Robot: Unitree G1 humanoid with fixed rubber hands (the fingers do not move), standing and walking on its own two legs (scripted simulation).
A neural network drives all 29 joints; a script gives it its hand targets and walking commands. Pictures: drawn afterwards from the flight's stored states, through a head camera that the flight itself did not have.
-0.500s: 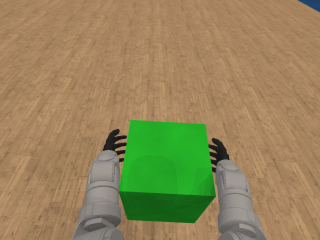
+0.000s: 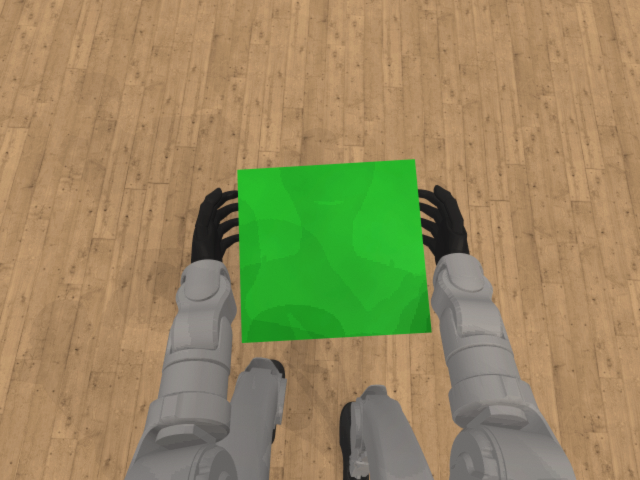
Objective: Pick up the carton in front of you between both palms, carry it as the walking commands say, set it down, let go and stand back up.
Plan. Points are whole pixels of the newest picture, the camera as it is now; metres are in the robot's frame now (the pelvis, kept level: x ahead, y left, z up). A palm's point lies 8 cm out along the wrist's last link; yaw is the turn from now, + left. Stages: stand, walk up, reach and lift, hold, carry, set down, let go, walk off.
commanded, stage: set down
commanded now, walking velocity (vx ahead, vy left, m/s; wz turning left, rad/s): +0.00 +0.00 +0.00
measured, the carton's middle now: (329, 259) +0.41 +0.02 -0.16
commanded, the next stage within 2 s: none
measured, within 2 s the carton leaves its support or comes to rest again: rests again in 2.00 s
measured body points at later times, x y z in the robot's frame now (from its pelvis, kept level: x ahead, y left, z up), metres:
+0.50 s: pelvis -0.02 -0.01 -0.13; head +0.25 +0.02 +0.23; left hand +0.42 +0.20 -0.23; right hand +0.47 -0.10 -0.23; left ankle +0.11 +0.12 -0.62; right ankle +0.03 -0.11 -0.62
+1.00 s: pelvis -0.05 +0.00 -0.23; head +0.29 +0.01 +0.06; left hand +0.44 +0.21 -0.38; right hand +0.51 -0.08 -0.38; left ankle +0.11 +0.12 -0.62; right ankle +0.03 -0.11 -0.62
